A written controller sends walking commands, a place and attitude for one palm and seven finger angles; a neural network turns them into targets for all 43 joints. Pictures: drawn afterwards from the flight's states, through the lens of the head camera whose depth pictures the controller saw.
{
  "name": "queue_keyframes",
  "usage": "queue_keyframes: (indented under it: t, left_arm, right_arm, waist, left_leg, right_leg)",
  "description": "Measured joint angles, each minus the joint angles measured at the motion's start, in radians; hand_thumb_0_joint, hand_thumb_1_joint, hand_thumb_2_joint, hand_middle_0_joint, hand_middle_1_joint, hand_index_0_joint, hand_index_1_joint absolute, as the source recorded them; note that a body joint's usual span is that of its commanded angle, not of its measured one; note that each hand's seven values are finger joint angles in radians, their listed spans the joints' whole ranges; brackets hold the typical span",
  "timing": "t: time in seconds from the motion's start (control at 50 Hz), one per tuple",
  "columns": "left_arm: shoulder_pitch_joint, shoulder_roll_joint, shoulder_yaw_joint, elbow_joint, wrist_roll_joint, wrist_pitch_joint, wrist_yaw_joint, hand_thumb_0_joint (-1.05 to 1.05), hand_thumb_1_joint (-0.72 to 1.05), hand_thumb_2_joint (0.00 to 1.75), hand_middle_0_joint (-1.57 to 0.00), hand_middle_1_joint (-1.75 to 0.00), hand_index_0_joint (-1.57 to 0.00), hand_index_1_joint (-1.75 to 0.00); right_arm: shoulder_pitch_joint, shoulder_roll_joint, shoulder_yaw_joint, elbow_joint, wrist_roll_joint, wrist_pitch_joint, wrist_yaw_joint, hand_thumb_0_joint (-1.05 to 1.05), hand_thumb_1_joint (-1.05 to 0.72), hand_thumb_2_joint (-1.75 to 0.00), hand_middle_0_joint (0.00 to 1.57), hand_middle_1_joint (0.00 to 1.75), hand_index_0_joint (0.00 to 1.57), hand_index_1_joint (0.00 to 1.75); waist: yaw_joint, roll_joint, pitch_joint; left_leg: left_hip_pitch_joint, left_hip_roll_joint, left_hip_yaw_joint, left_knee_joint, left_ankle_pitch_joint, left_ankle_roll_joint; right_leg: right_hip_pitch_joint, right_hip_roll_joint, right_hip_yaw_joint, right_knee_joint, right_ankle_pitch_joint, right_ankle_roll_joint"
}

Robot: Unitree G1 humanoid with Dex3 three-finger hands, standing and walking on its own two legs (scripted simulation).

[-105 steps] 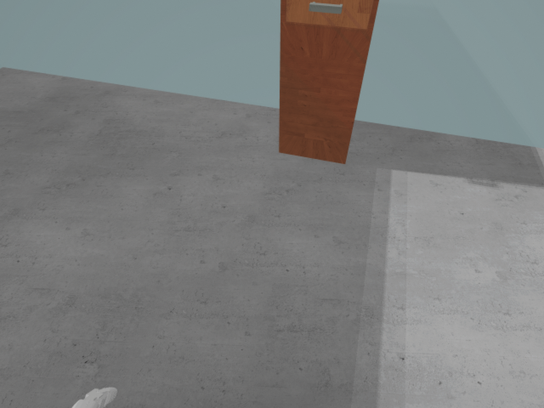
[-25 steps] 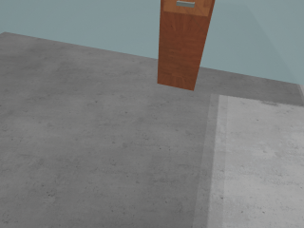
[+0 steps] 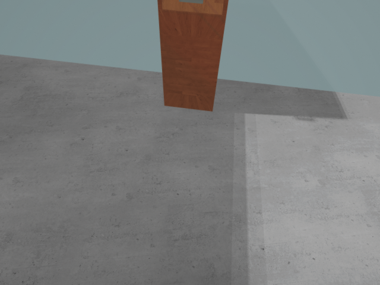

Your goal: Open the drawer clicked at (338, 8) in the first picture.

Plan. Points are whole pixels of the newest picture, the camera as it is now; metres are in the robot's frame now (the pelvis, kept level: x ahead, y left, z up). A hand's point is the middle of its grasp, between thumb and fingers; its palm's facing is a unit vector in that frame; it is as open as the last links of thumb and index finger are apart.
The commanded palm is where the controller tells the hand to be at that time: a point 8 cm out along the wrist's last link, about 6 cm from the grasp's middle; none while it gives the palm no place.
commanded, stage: walk to a spot facing it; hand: left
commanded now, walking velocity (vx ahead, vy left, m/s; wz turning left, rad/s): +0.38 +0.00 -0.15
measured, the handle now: out of the picture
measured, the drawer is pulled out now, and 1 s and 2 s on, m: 0.00 0.00 0.00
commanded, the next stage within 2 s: take the last steps up to it in 1.14 s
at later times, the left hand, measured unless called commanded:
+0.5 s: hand (131, 273) +0.19 +0.15 -0.18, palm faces +0.05 -0.99 -0.09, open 7.4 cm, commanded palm none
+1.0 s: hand (140, 166) +0.50 +0.17 -0.17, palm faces -0.16 -0.98 -0.15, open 7.4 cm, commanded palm none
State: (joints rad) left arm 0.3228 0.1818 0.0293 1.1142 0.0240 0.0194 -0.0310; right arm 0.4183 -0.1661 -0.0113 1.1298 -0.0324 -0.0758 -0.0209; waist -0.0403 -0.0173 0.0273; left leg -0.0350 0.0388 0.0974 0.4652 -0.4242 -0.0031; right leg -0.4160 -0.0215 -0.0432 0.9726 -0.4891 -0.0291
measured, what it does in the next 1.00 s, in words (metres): walks ahead: right foot, then left foot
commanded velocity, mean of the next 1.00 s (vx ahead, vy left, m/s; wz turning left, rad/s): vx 0.37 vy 0.00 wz -0.18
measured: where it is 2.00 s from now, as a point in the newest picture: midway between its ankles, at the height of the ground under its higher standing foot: (200, 182)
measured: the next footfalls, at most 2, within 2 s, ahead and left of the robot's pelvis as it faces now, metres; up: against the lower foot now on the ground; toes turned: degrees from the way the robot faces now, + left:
right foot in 0.12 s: +0.17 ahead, -0.14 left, +0.00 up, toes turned -8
left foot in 0.54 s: +0.35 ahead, +0.10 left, +0.00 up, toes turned +9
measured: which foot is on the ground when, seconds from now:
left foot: down 0.00-0.14, up 0.16-0.52, down 0.54-1.00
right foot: up 0.00-0.10, down 0.12-0.54, up 0.56-1.00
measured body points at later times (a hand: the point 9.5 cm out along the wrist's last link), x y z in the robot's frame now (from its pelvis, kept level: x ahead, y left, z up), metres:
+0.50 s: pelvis +0.20 -0.01 +0.00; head +0.20 +0.02 +0.45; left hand +0.19 +0.20 -0.17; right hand +0.29 -0.24 -0.13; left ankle +0.30 +0.10 -0.72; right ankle +0.14 -0.14 -0.73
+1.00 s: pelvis +0.41 +0.01 +0.01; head +0.44 +0.02 +0.46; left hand +0.51 +0.23 -0.15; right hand +0.27 -0.16 -0.14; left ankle +0.31 +0.09 -0.73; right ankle +0.51 -0.14 -0.68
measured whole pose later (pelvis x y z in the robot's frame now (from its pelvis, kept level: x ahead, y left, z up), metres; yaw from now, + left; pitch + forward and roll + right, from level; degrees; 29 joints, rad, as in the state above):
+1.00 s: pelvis +0.41 +0.01 +0.01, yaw -9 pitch +0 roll +0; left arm 0.17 0.17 0.07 1.06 0.03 0.02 -0.03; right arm 0.48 -0.09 -0.03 1.17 -0.03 -0.08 -0.02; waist -0.04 -0.02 0.06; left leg 0.07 0.02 0.32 0.29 -0.36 0.02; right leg -0.58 -0.10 -0.11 0.81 -0.15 -0.01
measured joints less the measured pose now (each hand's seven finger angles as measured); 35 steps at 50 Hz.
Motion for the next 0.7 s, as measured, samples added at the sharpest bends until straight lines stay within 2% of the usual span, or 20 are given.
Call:
queue_keyframes:
  t: [0.08,0.12,0.14,0.2,0.22,0.26,0.32,0.38,0.46,0.52,0.56,0.6,0.64,0.7]
  left_arm:
    - [-0.091,-0.003,0.014,-0.061,-0.003,-0.02,-0.011,0.01,0.91,0.9,-0.2,-0.29,-0.2,-0.3]
    - [-0.121,0.007,0.02,-0.093,-0.001,-0.047,-0.011,0.01,0.92,0.9,-0.2,-0.29,-0.2,-0.3]
    - [-0.131,0.015,0.024,-0.104,0.001,-0.064,-0.006,0.01,0.92,0.9,-0.2,-0.29,-0.2,-0.3]
    - [-0.142,0.018,0.033,-0.11,-0.006,-0.088,0.014,0.0,0.92,0.9,-0.2,-0.29,-0.2,-0.3]
    - [-0.137,0.016,0.032,-0.106,-0.007,-0.087,0.02,0.0,0.92,0.9,-0.2,-0.29,-0.2,-0.3]
    - [-0.115,0.01,0.027,-0.092,-0.003,-0.079,0.029,0.0,0.91,0.9,-0.2,-0.29,-0.2,-0.3]
    - [-0.075,-0.01,0.017,-0.06,0.005,-0.069,0.034,0.0,0.91,0.9,-0.2,-0.29,-0.2,-0.3]
    - [-0.038,-0.028,0.008,-0.034,0.006,-0.065,0.03,0.0,0.91,0.9,-0.2,-0.29,-0.2,-0.3]
    - [0.001,-0.037,0.007,-0.018,0.008,-0.068,0.023,0.0,0.91,0.9,-0.2,-0.29,-0.2,-0.3]
    - [0.035,-0.036,0.013,-0.012,0.007,-0.067,0.023,0.0,0.91,0.9,-0.2,-0.29,-0.2,-0.3]
    - [0.049,-0.028,0.02,-0.003,0.002,-0.059,0.022,0.0,0.91,0.9,-0.2,-0.29,-0.2,-0.3]
    - [0.047,-0.023,0.023,0.005,0.002,-0.044,0.022,0.0,0.91,0.9,-0.2,-0.29,-0.2,-0.3]
    - [0.034,-0.015,0.029,0.01,0.005,-0.038,0.018,0.0,0.91,0.9,-0.2,-0.29,-0.2,-0.3]
    - [0.003,-0.004,0.041,-0.006,0.01,-0.034,0.015,0.01,0.91,0.9,-0.2,-0.29,-0.2,-0.3]
  right_arm:
    - [0.066,0.006,-0.004,0.054,-0.001,0.016,0.0,0.0,-0.91,-0.9,0.2,0.3,0.2,0.29]
    - [0.093,0.009,-0.007,0.08,0.007,0.024,0.004,0.0,-0.9,-0.9,0.2,0.3,0.2,0.29]
    - [0.1,0.014,-0.008,0.092,0.013,0.029,0.008,0.01,-0.9,-0.9,0.2,0.3,0.2,0.29]
    - [0.065,0.011,-0.017,0.099,0.021,0.055,0.015,0.01,-0.9,-0.9,0.2,0.3,0.2,0.29]
    - [0.041,0.007,-0.022,0.09,0.019,0.058,0.016,0.01,-0.91,-0.9,0.2,0.3,0.2,0.29]
    - [-0.015,-0.002,-0.03,0.055,0.012,0.059,0.017,0.01,-0.91,-0.9,0.2,0.3,0.2,0.29]
    - [-0.1,-0.011,-0.039,-0.015,0.005,0.053,0.02,0.01,-0.91,-0.9,0.2,0.3,0.2,0.29]
    - [-0.17,-0.007,-0.043,-0.072,0.006,0.046,0.03,0.01,-0.91,-0.9,0.2,0.3,0.2,0.29]
    - [-0.227,0.007,-0.042,-0.11,0.009,0.036,0.046,0.0,-0.91,-0.9,0.19,0.29,0.2,0.29]
    - [-0.242,0.012,-0.04,-0.124,0.009,0.025,0.051,0.0,-0.91,-0.9,0.2,0.3,0.2,0.29]
    - [-0.251,0.022,-0.038,-0.127,0.001,0.004,0.046,0.0,-0.91,-0.9,0.2,0.3,0.2,0.29]
    - [-0.244,0.03,-0.032,-0.13,-0.003,-0.01,0.036,0.0,-0.91,-0.9,0.2,0.3,0.2,0.29]
    - [-0.217,0.039,-0.034,-0.124,0.004,-0.015,0.019,0.0,-0.91,-0.9,0.2,0.3,0.2,0.29]
    - [-0.17,0.024,-0.047,-0.105,0.008,-0.022,-0.003,-0.02,-0.95,-0.9,0.2,0.3,0.21,0.29]
  waist:
    - [-0.003,0.038,0.042]
    - [0.01,0.044,0.055]
    - [0.017,0.038,0.059]
    - [0.022,0.034,0.064]
    - [0.023,0.031,0.06]
    - [0.022,0.024,0.044]
    - [0.013,0.023,0.016]
    - [0.014,0.022,-0.007]
    - [0.041,0.01,-0.02]
    - [0.061,0.001,-0.025]
    - [0.064,-0.027,-0.017]
    - [0.062,-0.032,-0.007]
    - [0.052,-0.027,-0.006]
    - [0.046,-0.026,-0.002]
  left_leg:
    - [0.074,0.032,0.006,-0.046,-0.02,-0.028]
    - [0.076,0.052,0.014,0.037,-0.074,-0.034]
    - [0.046,0.062,0.019,0.144,-0.1,-0.027]
    - [-0.144,0.062,-0.035,0.6,-0.085,0.009]
    - [-0.207,0.06,-0.037,0.696,-0.055,0.017]
    - [-0.321,0.068,-0.027,0.767,0.002,0.019]
    - [-0.439,0.091,-0.012,0.684,0.069,0.004]
    - [-0.486,0.107,0.001,0.518,0.144,-0.012]
    - [-0.466,0.104,0.013,0.318,0.191,-0.017]
    - [-0.394,0.085,0.032,0.191,0.2,-0.012]
    - [-0.367,0.058,0.057,0.194,0.179,0.038]
    - [-0.339,0.052,0.081,0.21,0.141,0.066]
    - [-0.287,0.042,0.097,0.161,0.14,0.072]
    - [-0.198,0.019,0.12,0.046,0.159,0.072]
  right_leg:
    - [-0.043,-0.028,-0.054,-0.198,0.106,-0.009]
    - [-0.01,-0.021,-0.073,-0.315,0.204,-0.024]
    - [0.0,-0.023,-0.077,-0.32,0.274,-0.023]
    - [0.035,-0.015,-0.093,-0.259,0.208,-0.02]
    - [0.06,-0.011,-0.093,-0.276,0.192,-0.02]
    - [0.11,-0.004,-0.088,-0.334,0.198,-0.014]
    - [0.177,0.007,-0.082,-0.426,0.215,-0.007]
    - [0.235,0.015,-0.077,-0.492,0.216,0.003]
    - [0.3,0.018,-0.08,-0.523,0.179,0.025]
    - [0.337,0.011,-0.083,-0.497,0.119,0.05]
    - [0.303,-0.022,-0.065,-0.358,0.053,0.039]
    - [0.197,-0.017,-0.019,-0.076,0.015,0.017]
    - [0.089,-0.019,-0.007,0.138,0.07,0.008]
    - [-0.04,-0.044,0.001,0.247,0.186,0.016]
